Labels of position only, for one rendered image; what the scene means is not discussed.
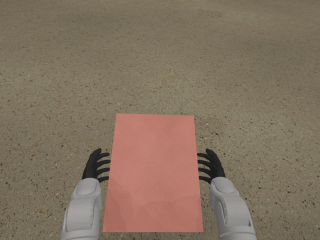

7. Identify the robot right hand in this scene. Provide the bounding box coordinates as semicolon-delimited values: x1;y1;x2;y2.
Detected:
197;148;226;184

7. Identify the carton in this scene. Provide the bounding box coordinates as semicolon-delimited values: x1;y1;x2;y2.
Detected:
102;113;204;233

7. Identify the right robot forearm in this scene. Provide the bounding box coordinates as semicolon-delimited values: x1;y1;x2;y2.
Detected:
209;177;257;240

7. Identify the robot left hand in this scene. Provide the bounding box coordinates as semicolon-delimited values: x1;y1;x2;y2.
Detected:
81;148;111;183

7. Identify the left robot forearm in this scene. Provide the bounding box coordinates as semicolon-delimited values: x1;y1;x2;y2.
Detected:
60;178;103;240

